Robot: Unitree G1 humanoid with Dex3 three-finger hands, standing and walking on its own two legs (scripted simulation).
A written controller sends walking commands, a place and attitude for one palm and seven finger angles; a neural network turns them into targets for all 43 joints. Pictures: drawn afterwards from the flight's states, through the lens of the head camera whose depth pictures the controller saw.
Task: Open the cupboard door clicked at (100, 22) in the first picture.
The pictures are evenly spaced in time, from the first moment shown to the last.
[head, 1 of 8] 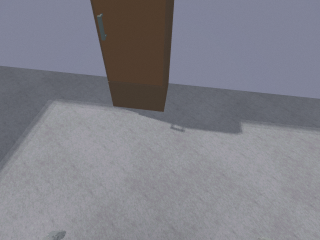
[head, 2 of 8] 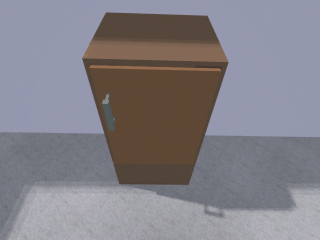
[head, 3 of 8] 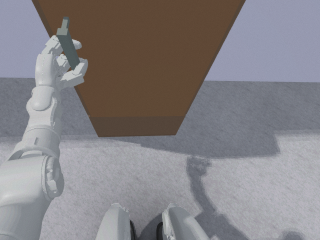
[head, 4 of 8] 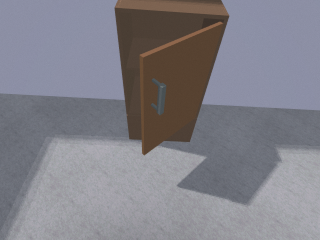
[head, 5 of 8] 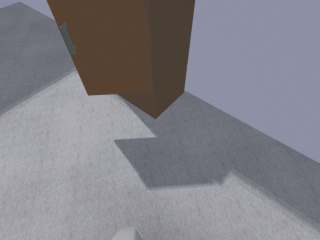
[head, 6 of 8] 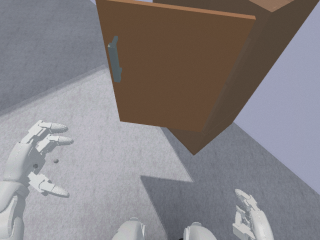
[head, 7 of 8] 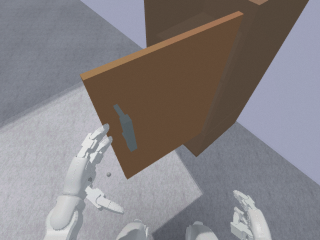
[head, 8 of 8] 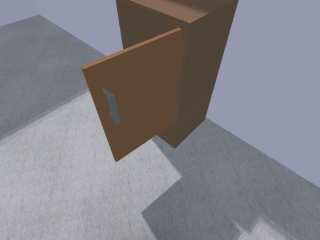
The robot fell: no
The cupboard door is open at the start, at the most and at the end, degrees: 0 84 83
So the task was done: yes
